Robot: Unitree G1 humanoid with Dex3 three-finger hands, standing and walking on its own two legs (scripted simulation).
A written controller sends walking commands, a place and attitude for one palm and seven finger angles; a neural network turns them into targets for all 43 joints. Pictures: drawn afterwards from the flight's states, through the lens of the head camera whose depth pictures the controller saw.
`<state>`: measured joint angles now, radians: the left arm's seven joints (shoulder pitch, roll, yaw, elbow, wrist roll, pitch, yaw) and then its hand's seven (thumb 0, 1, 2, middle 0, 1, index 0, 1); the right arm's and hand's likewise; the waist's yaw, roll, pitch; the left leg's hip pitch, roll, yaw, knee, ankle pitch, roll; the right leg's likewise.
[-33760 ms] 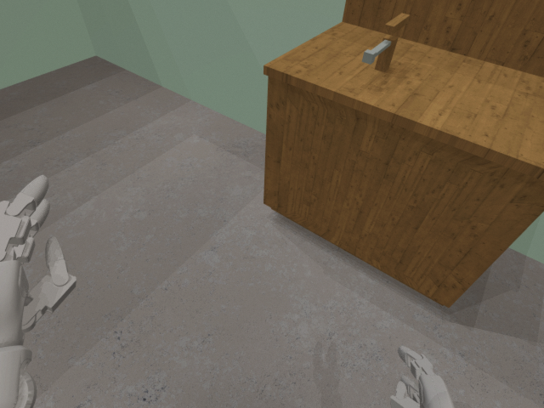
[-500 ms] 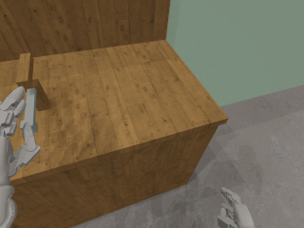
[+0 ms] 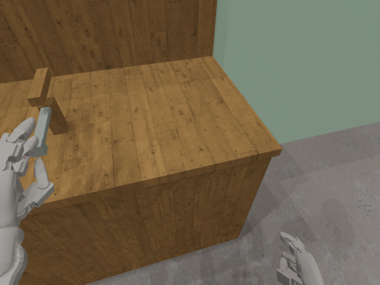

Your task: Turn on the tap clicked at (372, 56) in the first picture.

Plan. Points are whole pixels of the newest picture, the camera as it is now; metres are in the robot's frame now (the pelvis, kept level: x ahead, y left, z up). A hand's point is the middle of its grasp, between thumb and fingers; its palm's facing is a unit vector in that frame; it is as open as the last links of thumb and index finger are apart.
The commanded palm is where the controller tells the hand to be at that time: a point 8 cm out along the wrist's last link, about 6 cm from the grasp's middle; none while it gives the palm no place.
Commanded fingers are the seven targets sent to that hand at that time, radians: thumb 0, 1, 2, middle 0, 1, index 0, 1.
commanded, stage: turn the palm inward beside the body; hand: left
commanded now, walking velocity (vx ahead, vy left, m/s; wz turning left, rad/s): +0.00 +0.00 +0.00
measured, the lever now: (37, 148) +0.34 +0.38 +0.10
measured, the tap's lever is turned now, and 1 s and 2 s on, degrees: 0 0 0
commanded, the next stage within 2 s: reach beside the lever's end, fingers flat in 1.84 s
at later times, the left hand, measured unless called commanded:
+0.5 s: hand (52, 190) +0.21 +0.25 +0.16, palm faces +0.51 -0.81 -0.27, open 7.4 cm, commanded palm +0.16 +0.29 +0.17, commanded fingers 0.00 0.90 0.90 -0.20 -0.30 -0.20 -0.30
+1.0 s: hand (50, 198) +0.20 +0.25 +0.15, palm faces +0.52 -0.83 -0.18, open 7.4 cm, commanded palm +0.15 +0.29 +0.16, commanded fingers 0.00 0.90 0.90 -0.20 -0.30 -0.20 -0.30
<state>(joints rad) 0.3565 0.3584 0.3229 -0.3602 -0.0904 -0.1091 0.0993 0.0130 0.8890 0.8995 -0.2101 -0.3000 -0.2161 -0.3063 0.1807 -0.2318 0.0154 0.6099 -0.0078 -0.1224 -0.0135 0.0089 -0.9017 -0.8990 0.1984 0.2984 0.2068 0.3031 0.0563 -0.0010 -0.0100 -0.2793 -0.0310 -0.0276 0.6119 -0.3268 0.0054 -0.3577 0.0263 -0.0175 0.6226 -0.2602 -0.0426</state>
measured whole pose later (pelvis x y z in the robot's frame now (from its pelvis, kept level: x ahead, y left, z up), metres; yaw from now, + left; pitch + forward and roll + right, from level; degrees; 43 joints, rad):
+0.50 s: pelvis +0.02 -0.02 -0.01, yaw +2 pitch +2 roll +0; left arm 0.41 0.31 0.34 -0.41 -0.17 -0.03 0.13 0.01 0.89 0.90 -0.21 -0.30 -0.21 -0.31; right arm 0.20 -0.25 0.00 0.66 0.03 -0.18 -0.07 0.01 -0.90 -0.90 0.20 0.30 0.20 0.30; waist 0.07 0.04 -0.06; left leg -0.33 -0.02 -0.07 0.68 -0.38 -0.02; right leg -0.39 0.04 -0.07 0.68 -0.32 -0.07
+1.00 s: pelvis +0.02 +0.00 +0.00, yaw +3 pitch +1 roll +0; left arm 0.47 0.24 0.24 -0.51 -0.18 0.06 0.18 0.01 0.89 0.90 -0.20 -0.30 -0.21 -0.31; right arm 0.20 -0.22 0.04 0.64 0.02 -0.23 -0.08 0.01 -0.90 -0.90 0.20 0.30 0.21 0.30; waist 0.09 0.05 -0.07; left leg -0.31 -0.04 -0.07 0.67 -0.38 0.01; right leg -0.36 0.01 -0.06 0.66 -0.32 -0.04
